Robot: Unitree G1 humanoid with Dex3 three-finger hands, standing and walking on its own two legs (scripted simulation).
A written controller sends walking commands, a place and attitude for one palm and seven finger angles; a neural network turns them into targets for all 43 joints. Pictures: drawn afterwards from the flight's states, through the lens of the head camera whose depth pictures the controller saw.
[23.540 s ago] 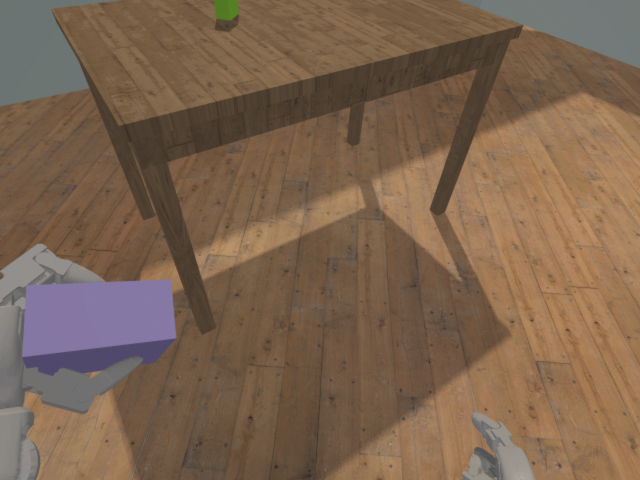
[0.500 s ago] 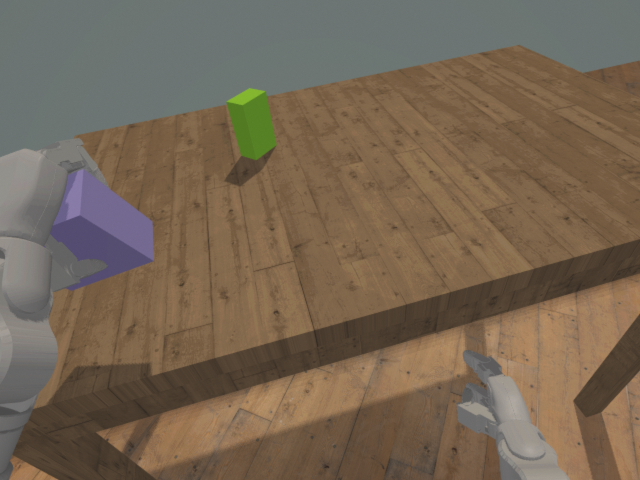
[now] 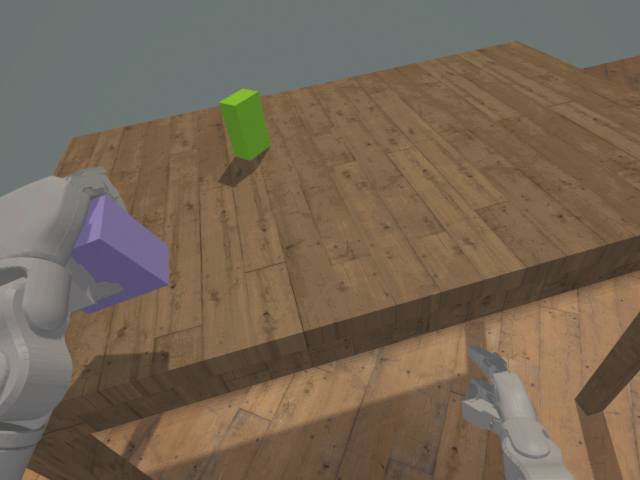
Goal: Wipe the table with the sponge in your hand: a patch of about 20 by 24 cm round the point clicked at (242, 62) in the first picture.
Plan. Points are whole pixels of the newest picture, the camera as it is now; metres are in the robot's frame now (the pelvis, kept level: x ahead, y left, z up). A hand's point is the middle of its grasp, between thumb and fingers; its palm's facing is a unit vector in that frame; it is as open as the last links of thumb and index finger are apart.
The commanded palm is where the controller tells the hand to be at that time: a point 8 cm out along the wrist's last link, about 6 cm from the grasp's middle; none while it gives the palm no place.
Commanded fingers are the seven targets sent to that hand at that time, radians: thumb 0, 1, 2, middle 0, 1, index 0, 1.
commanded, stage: move the sponge above the wiping area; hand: left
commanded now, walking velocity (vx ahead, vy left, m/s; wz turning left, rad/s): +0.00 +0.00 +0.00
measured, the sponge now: (107, 266) +0.26 +0.29 +0.19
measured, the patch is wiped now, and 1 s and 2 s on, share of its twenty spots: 0.00 0.00 0.00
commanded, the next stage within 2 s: none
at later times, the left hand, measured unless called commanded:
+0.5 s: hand (96, 268) +0.25 +0.29 +0.20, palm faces +0.20 -0.10 -0.97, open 9.9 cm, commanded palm +0.20 +0.29 +0.29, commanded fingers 0.00 0.10 1.30 -1.20 -1.60 -1.20 -1.60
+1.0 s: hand (113, 260) +0.26 +0.28 +0.19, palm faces +0.19 -0.07 -0.98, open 9.9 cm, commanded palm +0.22 +0.29 +0.28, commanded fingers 0.00 0.10 1.30 -1.20 -1.60 -1.20 -1.60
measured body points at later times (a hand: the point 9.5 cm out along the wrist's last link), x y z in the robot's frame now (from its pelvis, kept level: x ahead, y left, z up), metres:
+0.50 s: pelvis +0.00 +0.01 +0.00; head -0.02 -0.05 +0.45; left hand +0.23 +0.29 +0.25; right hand +0.27 -0.17 -0.07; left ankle +0.01 +0.12 -0.74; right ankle +0.06 -0.07 -0.74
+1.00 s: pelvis +0.01 +0.02 +0.00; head -0.01 -0.04 +0.45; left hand +0.25 +0.28 +0.24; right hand +0.28 -0.16 -0.07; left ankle +0.01 +0.12 -0.74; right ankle +0.06 -0.07 -0.74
